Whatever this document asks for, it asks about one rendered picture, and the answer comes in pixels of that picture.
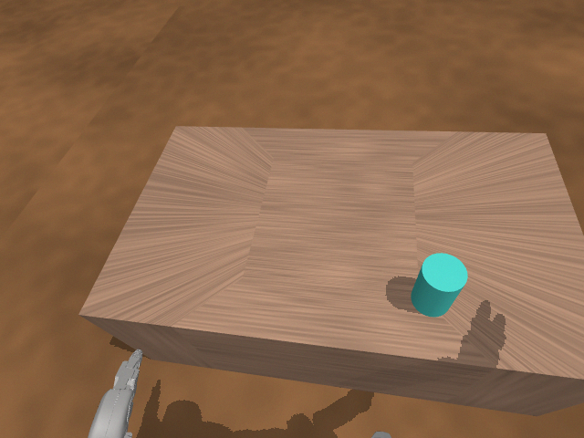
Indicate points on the can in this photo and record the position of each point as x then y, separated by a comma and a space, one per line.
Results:
441, 279

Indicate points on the left robot hand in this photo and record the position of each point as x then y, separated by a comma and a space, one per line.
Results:
113, 414

